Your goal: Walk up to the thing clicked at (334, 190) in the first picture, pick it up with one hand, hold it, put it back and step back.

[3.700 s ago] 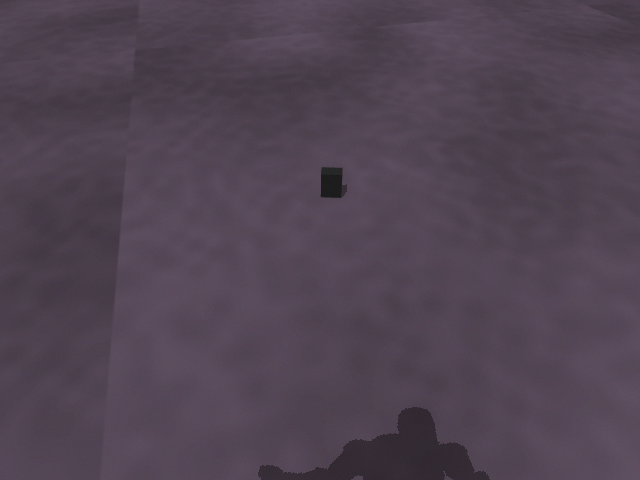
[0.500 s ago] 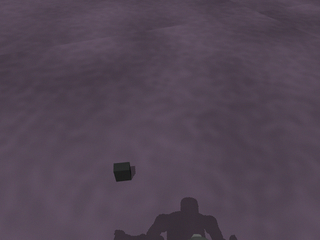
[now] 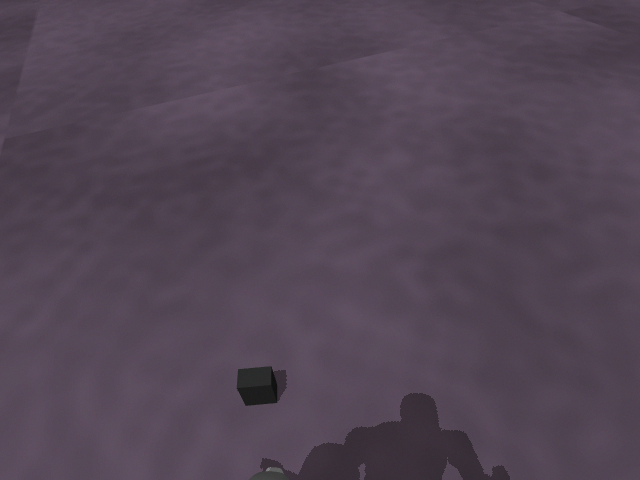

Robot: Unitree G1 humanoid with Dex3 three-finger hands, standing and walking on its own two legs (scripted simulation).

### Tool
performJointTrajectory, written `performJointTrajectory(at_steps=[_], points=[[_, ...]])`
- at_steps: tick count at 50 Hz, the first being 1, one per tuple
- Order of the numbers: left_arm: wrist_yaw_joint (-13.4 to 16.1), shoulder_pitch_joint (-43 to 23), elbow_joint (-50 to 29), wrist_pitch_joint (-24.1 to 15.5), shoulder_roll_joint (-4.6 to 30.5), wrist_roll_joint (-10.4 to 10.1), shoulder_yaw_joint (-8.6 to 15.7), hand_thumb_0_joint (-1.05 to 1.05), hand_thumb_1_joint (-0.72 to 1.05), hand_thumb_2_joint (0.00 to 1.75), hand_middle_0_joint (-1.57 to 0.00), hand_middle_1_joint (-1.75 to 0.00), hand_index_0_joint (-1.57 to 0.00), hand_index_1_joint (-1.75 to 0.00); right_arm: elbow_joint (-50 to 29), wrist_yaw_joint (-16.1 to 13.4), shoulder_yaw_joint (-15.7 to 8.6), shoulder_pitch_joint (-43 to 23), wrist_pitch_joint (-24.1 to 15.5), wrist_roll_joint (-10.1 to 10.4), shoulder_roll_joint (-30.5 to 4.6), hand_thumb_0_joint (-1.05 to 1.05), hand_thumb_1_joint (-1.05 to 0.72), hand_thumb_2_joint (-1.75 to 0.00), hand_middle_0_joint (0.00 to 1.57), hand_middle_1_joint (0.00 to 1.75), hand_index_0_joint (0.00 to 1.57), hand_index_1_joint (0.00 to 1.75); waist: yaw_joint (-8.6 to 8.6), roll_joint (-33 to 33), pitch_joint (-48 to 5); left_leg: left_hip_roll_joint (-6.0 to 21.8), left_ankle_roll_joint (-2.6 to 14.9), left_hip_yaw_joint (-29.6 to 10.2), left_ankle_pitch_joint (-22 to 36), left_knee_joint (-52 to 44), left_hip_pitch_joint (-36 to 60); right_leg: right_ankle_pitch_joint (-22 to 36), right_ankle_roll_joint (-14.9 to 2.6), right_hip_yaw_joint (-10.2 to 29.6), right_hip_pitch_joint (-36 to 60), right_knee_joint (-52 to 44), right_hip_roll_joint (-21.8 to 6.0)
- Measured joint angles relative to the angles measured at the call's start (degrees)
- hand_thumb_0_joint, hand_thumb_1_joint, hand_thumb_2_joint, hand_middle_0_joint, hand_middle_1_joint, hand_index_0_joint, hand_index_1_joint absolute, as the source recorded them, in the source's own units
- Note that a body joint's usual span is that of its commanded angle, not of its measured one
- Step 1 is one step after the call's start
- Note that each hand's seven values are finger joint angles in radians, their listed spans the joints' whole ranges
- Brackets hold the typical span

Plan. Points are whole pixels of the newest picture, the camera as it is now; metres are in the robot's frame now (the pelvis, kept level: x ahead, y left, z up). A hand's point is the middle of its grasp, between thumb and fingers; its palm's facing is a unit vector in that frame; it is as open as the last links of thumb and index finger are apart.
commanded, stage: walk up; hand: left
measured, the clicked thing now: (258, 386) +0.54 +0.27 -0.70
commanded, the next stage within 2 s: none
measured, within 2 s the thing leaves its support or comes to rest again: neither
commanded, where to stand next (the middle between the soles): +0.25 +0.04 m, yaw -1 degrees
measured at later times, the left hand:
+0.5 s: hand (126, 458) +0.20 +0.32 -0.15, palm faces -0.06 -0.93 -0.36, open 7.4 cm
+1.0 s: hand (145, 428) +0.24 +0.32 -0.17, palm faces +0.00 -0.94 -0.33, open 7.4 cm
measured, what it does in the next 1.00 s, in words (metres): walks ahead: left foot, then right foot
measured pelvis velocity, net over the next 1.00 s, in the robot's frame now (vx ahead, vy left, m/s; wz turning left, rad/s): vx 0.17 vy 0.06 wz -0.01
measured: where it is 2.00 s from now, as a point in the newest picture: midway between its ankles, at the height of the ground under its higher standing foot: outside the picture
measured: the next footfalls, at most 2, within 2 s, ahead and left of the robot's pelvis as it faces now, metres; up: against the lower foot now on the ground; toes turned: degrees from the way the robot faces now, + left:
left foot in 0.12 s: +0.18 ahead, +0.16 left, +0.00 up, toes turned +4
right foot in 0.58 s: +0.23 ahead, -0.09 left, +0.00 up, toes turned -2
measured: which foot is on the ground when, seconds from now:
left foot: up 0.00-0.10, down 0.12-0.62, up 0.64-0.92, down 0.94-1.00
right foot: down 0.00-0.16, up 0.18-0.56, down 0.58-1.00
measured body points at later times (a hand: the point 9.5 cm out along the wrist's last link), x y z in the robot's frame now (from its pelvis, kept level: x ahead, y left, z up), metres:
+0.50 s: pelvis +0.13 +0.05 -0.01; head +0.16 +0.06 +0.44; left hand +0.20 +0.37 -0.13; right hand +0.18 -0.26 -0.11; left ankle +0.14 +0.15 -0.74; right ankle +0.23 -0.10 -0.71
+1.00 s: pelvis +0.17 +0.06 -0.02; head +0.16 +0.07 +0.43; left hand +0.24 +0.37 -0.14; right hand +0.20 -0.27 -0.12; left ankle +0.21 +0.17 -0.74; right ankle +0.23 -0.07 -0.74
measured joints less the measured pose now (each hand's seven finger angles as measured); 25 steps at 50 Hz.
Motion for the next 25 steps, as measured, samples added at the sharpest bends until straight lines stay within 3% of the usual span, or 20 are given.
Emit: performJointTrajectory(at_steps=[4, 7, 9, 12, 14, 20, 25], points=[[-0.08, 1.11, -0.31, 0.19, 1.68, -0.08, 0.48, 0.01, 0.90, 0.90, -0.21, -0.30, -0.21, -0.30, 0.86, 0.49, 0.07, -0.22, -0.36, -0.59, 0.54, 0.00, -0.91, -0.90, 0.20, 0.30, 0.20, 0.30, 0.68, -1.37, -0.36, 0.84, 0.27, 1.82, 0.23, -9.05, 3.16, -3.84, 0.95, -0.72, 0.73, 2.77, -0.17], [-0.03, 1.78, 0.22, 0.79, 3.12, -0.12, 0.58, 0.01, 0.90, 0.90, -0.21, -0.30, -0.20, -0.30, 0.89, 0.40, 0.10, -0.54, -1.38, -0.74, 1.20, 0.00, -0.91, -0.90, 0.20, 0.30, 0.20, 0.30, 0.44, -3.55, -0.73, -0.31, 0.85, 3.27, 2.33, -13.17, 6.60, -8.49, 2.24, -0.83, 0.31, 7.74, -1.84], [0.35, 1.62, 1.02, 1.60, 3.63, -0.29, 0.75, 0.01, 0.90, 0.90, -0.21, -0.30, -0.20, -0.30, 0.18, -0.05, 0.30, -1.20, -2.54, -0.96, 2.06, 0.00, -0.91, -0.90, 0.20, 0.30, 0.20, 0.30, 0.49, -6.59, 0.09, -2.31, 1.14, 5.48, 0.46, -11.29, 7.59, -11.26, 0.76, 1.68, -2.42, 16.74, -4.14], [0.77, 0.98, 2.32, 2.67, 2.71, -0.39, -0.11, 0.01, 0.90, 0.90, -0.21, -0.30, -0.20, -0.30, -1.51, -0.57, 0.63, -0.96, -3.56, 0.04, 2.44, 0.00, -0.91, -0.90, 0.20, 0.30, 0.20, 0.30, -0.94, -5.72, 0.23, -1.85, 2.08, 5.40, -2.00, -10.63, 9.27, -13.76, -0.46, 4.29, -9.31, 32.86, -1.09], [0.63, 0.31, 2.45, 2.67, 2.92, -0.71, -0.39, 0.01, 0.91, 0.90, -0.20, -0.30, -0.20, -0.30, -2.06, -1.09, 1.21, -0.35, -3.70, 0.47, 3.24, 0.00, -0.91, -0.90, 0.20, 0.30, 0.20, 0.30, -1.43, -6.25, 0.55, -2.11, 2.14, 5.65, -1.55, -13.37, 11.91, -11.58, -0.66, 5.67, -13.04, 36.80, -0.47], [0.16, -1.69, 1.59, 2.81, 3.20, -1.08, 0.03, 0.01, 0.91, 0.90, -0.20, -0.30, -0.20, -0.30, -2.22, -1.87, 2.35, 1.96, -3.65, 0.83, 4.00, 0.00, -0.90, -0.90, 0.20, 0.30, 0.20, 0.30, -1.62, -7.50, 1.55, -3.84, 2.70, 6.81, -1.25, -19.03, 17.91, -3.99, 1.04, 7.84, -19.32, 31.83, -2.76], [0.70, -3.59, 2.41, 3.52, 2.19, -0.76, -0.08, 0.01, 0.91, 0.90, -0.20, -0.30, -0.20, -0.30, -2.00, -2.82, 2.43, 1.64, -2.67, 0.59, 3.44, 0.00, -0.90, -0.90, 0.20, 0.30, 0.20, 0.30, -1.89, -6.29, 2.59, -4.23, 2.41, 7.99, -3.25, -18.35, 19.24, 0.09, 1.79, 5.86, -18.91, 20.68, -3.93]])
